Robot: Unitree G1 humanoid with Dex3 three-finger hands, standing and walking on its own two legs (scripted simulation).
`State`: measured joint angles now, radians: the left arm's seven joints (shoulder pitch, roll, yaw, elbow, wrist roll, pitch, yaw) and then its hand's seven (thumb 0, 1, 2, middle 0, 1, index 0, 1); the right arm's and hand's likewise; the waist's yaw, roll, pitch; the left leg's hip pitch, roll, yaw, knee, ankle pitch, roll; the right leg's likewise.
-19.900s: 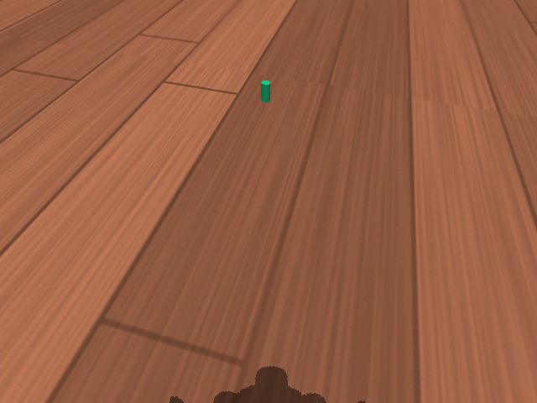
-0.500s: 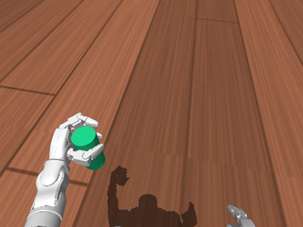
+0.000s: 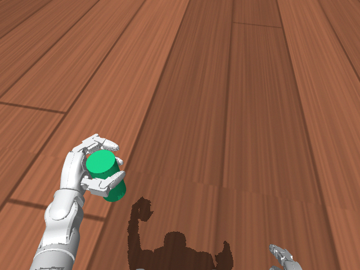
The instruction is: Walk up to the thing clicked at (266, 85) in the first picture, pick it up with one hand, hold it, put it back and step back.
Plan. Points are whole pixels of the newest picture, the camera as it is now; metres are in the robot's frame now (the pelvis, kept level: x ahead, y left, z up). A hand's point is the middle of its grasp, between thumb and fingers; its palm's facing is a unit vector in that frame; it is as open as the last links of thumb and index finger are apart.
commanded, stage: hold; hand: left
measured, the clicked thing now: (108, 177) +0.32 +0.17 +0.01
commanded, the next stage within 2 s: crouch in 1.06 s
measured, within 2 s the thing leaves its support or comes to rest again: neither
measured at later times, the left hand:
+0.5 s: hand (107, 166) +0.33 +0.16 +0.05, palm faces -0.02 -1.00 -0.01, open 8.4 cm
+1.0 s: hand (106, 168) +0.32 +0.16 +0.04, palm faces -0.02 -1.00 -0.01, open 8.4 cm
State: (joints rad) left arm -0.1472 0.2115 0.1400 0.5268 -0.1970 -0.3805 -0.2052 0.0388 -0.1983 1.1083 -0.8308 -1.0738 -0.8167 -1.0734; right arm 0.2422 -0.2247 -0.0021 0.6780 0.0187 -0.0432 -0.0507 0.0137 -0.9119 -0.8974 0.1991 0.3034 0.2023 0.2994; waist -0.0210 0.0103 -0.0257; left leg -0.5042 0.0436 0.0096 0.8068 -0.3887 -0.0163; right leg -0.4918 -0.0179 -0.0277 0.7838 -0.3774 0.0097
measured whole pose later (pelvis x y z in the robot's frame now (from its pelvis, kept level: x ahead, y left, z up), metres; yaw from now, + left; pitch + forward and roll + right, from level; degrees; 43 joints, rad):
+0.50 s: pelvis +0.00 +0.00 +0.00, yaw +0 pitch +5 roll -1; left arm -0.15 0.21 0.13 0.51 -0.19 -0.38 -0.19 0.04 -0.20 1.11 -0.83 -1.07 -0.82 -1.07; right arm 0.25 -0.23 -0.01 0.68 0.02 -0.05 -0.04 0.01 -0.91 -0.90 0.20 0.30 0.20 0.30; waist -0.02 0.01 -0.03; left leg -0.51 0.04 0.01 0.81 -0.39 -0.02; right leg -0.49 -0.02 -0.03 0.79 -0.38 0.01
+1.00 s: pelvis +0.00 +0.00 +0.00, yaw +0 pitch +5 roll -1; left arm -0.14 0.21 0.14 0.51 -0.19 -0.38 -0.19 0.04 -0.20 1.11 -0.83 -1.08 -0.82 -1.07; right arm 0.24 -0.23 -0.01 0.68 0.02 -0.04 -0.04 0.01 -0.91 -0.90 0.20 0.30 0.20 0.30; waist -0.02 0.01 -0.03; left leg -0.52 0.05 0.00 0.82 -0.39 -0.02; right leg -0.50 -0.02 -0.03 0.79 -0.38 0.01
